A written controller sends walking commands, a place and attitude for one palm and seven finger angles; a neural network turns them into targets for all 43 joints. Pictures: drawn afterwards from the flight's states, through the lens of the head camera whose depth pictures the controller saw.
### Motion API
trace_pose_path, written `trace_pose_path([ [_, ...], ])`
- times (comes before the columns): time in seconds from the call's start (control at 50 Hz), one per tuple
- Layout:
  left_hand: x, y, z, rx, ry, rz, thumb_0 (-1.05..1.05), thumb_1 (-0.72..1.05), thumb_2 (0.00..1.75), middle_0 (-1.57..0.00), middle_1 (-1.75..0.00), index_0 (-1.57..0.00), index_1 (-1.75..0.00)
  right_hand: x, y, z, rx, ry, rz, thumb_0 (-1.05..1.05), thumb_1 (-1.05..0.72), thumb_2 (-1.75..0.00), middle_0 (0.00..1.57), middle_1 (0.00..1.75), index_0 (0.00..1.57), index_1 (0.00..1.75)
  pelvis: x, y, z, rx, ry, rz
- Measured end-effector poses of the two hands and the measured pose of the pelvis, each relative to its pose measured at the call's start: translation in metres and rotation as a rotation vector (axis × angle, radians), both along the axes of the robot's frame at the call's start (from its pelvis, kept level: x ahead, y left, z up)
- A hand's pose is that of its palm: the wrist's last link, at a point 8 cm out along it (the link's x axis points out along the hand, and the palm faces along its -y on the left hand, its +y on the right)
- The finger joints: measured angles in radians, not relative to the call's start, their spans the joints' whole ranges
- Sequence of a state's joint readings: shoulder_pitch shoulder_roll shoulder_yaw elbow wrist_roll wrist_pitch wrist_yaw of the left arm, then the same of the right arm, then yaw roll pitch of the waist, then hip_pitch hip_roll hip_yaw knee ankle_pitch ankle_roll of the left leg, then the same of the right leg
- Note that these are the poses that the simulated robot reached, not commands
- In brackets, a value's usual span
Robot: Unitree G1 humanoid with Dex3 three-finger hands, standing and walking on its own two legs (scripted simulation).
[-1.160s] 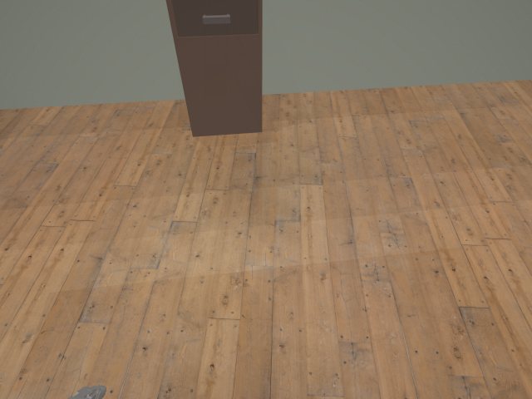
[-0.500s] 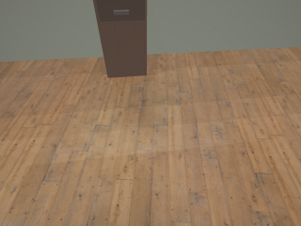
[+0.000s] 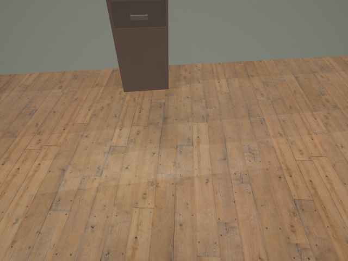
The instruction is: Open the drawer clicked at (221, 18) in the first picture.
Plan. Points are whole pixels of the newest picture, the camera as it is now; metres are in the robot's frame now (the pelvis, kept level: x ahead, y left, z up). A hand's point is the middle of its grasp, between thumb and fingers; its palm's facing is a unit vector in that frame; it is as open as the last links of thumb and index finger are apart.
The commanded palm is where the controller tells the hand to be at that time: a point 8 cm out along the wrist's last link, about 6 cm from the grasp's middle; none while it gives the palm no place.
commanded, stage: look at it before walking up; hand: left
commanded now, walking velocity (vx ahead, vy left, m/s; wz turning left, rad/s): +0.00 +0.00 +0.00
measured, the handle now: (139, 16) +1.70 +0.35 -0.09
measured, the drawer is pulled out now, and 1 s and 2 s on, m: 0.00 0.00 0.00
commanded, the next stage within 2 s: walk to a spot facing it in 0.28 s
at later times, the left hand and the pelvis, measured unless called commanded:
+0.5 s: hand out of the picture +0.06 +0.24 -0.16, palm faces -0.03 -0.94 -0.33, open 7.4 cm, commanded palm none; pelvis +0.01 +0.00 +0.00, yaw +0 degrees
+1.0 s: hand (118, 228) +0.25 +0.18 -0.19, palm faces -0.09 -0.98 -0.18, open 7.3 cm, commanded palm none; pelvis +0.16 +0.00 -0.02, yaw -3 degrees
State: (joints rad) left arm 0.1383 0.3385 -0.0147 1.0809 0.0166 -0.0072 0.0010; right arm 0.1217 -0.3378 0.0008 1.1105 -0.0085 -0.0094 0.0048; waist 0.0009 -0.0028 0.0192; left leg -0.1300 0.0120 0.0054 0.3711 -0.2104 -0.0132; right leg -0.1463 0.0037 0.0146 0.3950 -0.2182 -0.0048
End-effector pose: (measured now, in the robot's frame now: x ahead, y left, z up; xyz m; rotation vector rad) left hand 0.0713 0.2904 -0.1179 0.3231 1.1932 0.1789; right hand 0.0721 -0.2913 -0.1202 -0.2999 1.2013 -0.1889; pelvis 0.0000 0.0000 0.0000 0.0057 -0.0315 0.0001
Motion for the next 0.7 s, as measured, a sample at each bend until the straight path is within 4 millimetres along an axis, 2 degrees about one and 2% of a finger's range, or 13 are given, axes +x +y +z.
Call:
trace_pose_path([
  [0.44,-0.008,0.001,-0.002,0.006,0.031,0.012,0.01,0.91,0.9,-0.2,-0.3,-0.2,-0.3,-0.001,-0.001,0.0,-0.005,0.018,0.0,0.01,-0.91,-0.9,0.2,0.3,0.21,0.3,0.002,0.0,0.0,-0.002,0.003,-0.003],
  [0.56,-0.022,-0.015,-0.018,-0.053,0.083,0.036,0.01,0.91,0.9,-0.2,-0.3,-0.2,-0.3,-0.013,0.02,-0.014,0.041,0.067,-0.017,0.0,-0.91,-0.9,0.2,0.3,0.2,0.3,0.019,0.002,-0.005,-0.007,0.015,-0.01],
  [0.7,-0.047,-0.033,-0.047,-0.157,0.209,0.105,0.01,0.91,0.9,-0.2,-0.3,-0.2,-0.3,-0.03,0.06,-0.031,0.087,0.167,-0.077,0.0,-0.91,-0.9,0.2,0.3,0.2,0.3,0.056,0.018,-0.018,-0.024,0.024,-0.013],
])
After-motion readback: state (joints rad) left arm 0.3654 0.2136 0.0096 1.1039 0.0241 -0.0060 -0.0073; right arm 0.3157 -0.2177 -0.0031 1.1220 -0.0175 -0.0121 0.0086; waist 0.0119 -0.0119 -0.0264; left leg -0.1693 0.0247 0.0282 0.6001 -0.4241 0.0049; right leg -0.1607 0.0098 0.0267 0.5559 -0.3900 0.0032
